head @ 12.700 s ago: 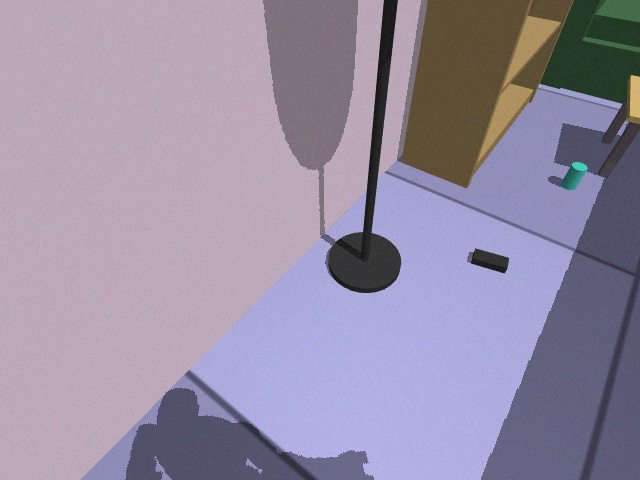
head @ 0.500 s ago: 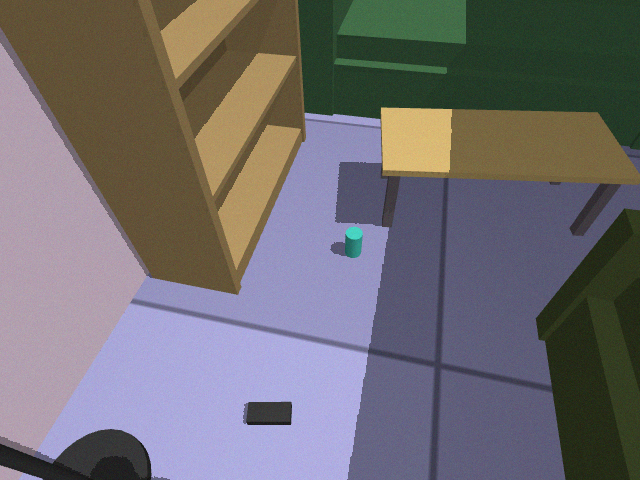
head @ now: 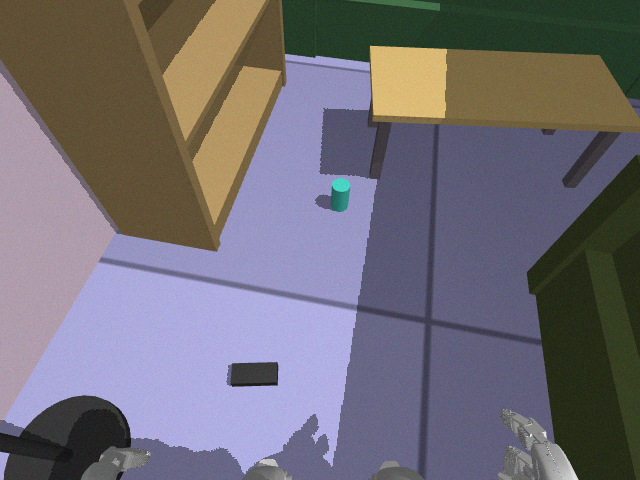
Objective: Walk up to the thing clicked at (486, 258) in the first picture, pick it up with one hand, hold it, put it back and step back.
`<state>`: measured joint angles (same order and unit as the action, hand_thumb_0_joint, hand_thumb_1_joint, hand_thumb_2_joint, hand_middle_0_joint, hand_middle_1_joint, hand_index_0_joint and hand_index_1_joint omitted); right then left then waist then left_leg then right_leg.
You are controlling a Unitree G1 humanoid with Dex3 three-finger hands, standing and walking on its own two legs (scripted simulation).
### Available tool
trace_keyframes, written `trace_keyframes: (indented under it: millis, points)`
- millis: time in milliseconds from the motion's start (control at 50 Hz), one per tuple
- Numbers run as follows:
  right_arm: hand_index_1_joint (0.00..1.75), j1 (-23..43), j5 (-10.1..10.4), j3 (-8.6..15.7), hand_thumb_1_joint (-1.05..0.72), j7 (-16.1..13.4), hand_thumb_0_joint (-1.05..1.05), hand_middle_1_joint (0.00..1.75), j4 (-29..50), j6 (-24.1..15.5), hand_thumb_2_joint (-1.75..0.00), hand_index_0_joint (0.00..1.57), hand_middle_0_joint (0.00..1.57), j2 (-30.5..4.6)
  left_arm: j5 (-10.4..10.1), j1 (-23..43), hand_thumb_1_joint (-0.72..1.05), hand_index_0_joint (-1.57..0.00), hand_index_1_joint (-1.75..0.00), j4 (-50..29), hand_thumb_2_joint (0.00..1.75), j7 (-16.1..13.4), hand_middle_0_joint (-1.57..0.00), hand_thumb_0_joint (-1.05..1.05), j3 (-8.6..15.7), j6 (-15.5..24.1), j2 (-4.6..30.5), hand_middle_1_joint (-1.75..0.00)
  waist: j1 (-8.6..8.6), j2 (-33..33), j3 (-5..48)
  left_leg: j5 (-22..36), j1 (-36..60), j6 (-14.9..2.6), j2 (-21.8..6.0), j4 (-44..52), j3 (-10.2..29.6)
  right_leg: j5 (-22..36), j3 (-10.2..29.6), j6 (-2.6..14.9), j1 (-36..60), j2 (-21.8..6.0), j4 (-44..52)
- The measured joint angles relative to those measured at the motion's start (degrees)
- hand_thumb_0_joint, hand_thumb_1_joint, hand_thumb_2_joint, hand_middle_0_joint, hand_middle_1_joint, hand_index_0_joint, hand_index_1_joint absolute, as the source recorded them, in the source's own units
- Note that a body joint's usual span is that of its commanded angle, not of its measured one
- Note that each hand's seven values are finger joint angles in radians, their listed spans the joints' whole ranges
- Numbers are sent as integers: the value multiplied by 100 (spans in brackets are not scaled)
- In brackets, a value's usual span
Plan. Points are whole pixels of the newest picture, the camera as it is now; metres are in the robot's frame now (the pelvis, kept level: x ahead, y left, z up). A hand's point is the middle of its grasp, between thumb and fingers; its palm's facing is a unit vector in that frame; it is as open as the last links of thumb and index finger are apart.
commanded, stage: rise first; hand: left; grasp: from above
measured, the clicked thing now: (254, 374) +0.45 +0.18 -0.69
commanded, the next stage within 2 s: none
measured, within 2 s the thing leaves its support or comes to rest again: neither
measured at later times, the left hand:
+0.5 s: hand out of the picture +0.16 +0.26 -0.26, palm faces -0.38 -0.70 -0.61, open 13.6 cm
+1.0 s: hand (201, 415) +0.30 +0.26 -0.44, palm faces -0.49 -0.21 -0.84, open 13.8 cm
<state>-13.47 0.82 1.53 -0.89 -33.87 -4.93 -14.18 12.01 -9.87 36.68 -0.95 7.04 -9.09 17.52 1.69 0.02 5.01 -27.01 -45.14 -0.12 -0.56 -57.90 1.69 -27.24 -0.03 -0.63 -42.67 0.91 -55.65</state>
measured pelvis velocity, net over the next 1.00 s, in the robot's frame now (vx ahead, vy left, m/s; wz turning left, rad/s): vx -0.09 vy -0.01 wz -0.06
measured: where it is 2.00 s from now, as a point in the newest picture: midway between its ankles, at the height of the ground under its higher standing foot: outside the picture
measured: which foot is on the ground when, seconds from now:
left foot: down 0.00-1.00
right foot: down 0.00-1.00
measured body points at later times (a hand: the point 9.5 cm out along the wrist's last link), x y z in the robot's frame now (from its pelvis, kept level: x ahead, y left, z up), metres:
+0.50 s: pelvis -0.03 +0.00 -0.11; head +0.12 +0.02 +0.31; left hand +0.18 +0.29 -0.23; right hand +0.17 -0.25 -0.20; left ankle +0.01 +0.11 -0.68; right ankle +0.00 -0.13 -0.68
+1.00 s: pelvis -0.09 -0.01 -0.30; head +0.11 +0.01 +0.10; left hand +0.32 +0.27 -0.39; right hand +0.00 -0.29 -0.42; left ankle +0.01 +0.11 -0.68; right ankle +0.00 -0.13 -0.68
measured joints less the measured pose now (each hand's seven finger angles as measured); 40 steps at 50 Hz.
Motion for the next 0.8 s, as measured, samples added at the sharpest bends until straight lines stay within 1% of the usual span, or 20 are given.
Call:
trace_keyframes:
  millis: [100,240,280,340,400,540,620,700,800]
  points:
    - [30,137,-28,-15,-90,-25,1,30,166,-72,-90,20,20,49,109,-367,-39,-25,-90,-746,85,-29,-27,0,-90,-161,-2,-88,8,-3,82,-214,-485,-11,-8,-517,33,-199,-32,-15,-454,16,-469]
    - [30,230,-60,-82,-90,-2,1,30,416,-196,-90,20,20,93,306,-641,-41,-23,-92,-1333,86,-63,-25,0,-176,-369,9,-90,15,-31,221,-397,-1093,-13,-1,-1048,76,-387,-74,-20,-1038,18,-982]
    - [30,248,-63,-97,-90,0,1,30,471,-244,-90,20,20,91,397,-644,-42,-23,-92,-1391,86,-73,-25,0,-193,-370,33,-91,14,-43,256,-452,-1299,-11,6,-1226,91,-451,-89,-18,-1239,15,-1164]
    - [30,300,-57,-121,-90,6,1,30,509,-346,-90,20,20,66,616,-504,-43,-23,-93,-1281,86,-101,-24,0,-229,-261,112,-92,23,-58,318,-548,-1699,-9,20,-1561,111,-566,-109,-13,-1636,7,-1515]
    - [30,382,-70,-127,-90,56,1,30,477,-479,-90,20,20,1,908,-186,-44,-22,-94,-974,87,-136,-23,-1,-250,-17,230,-93,33,-45,415,-672,-2257,3,37,-2018,106,-718,-104,-7,-2209,-5,-2017]
    - [30,677,-78,-31,-88,199,1,30,158,-633,-89,20,21,-203,1793,869,-45,-19,-97,-301,90,-364,-20,-1,-285,723,505,-96,40,-10,594,-1016,-3848,45,54,-3401,82,-1123,-76,6,-3846,-4,-3506]
    - [30,848,-78,52,-89,250,1,30,-72,-591,-89,20,20,-267,2284,1594,-46,-17,-99,73,91,-538,-18,-1,-281,1032,650,-98,31,-37,578,-1119,-4705,72,37,-4122,103,-1236,-93,34,-4718,28,-4251]
    - [30,915,-106,99,-89,307,1,30,-285,-504,-90,20,20,-279,2722,2343,-48,-15,-101,507,94,-677,-16,-1,-281,1210,808,-100,17,-66,511,-1142,-5448,101,13,-4718,146,-1254,-131,62,-5469,67,-4851]
    - [30,836,-167,94,-90,402,1,30,-537,-385,-90,20,20,-249,3335,3311,-48,-14,-101,1329,96,-794,-14,0,-337,1490,1018,-101,45,-91,435,-1104,-6207,139,10,-5341,208,-1217,-186,83,-6225,90,-5471]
